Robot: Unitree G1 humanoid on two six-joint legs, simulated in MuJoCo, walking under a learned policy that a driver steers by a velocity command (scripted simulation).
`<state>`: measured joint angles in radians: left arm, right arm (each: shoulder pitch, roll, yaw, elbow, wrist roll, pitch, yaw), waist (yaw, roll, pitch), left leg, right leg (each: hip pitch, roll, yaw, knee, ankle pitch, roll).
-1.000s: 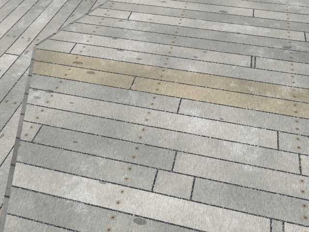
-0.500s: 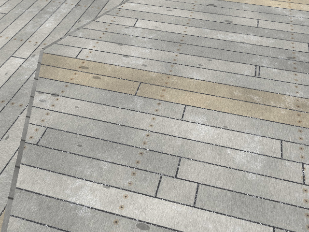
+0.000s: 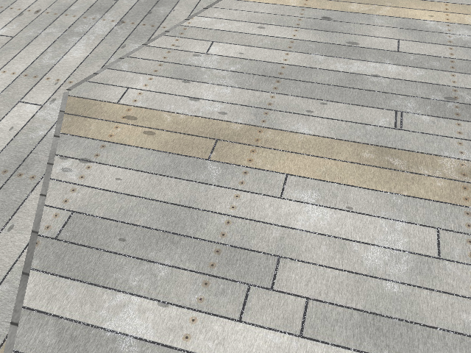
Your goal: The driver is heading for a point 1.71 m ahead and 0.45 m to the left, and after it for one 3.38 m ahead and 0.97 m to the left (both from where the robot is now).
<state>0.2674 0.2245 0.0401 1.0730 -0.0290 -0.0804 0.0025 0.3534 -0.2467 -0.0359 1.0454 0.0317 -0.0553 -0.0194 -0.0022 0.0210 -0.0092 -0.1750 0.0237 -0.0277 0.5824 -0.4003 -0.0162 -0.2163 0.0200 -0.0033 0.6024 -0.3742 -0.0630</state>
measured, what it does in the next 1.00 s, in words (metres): walks ahead: left foot, then right foot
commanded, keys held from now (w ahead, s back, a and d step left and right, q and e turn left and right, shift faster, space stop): w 0.82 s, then w+q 0.18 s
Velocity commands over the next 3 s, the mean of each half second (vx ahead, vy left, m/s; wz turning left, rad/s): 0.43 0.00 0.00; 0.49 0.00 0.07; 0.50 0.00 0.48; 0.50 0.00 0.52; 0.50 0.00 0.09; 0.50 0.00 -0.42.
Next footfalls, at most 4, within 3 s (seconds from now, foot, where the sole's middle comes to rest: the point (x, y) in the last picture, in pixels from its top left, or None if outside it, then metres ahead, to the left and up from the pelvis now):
0.40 left None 0.37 0.14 -0.76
0.96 right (284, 304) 0.68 -0.10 -0.76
1.50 left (188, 241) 0.91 0.21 -0.76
2.02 right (200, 166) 1.27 0.18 -0.76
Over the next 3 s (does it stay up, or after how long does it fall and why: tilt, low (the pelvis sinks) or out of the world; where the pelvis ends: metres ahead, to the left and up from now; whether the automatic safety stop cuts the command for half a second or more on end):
stays up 1.49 0.48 0.00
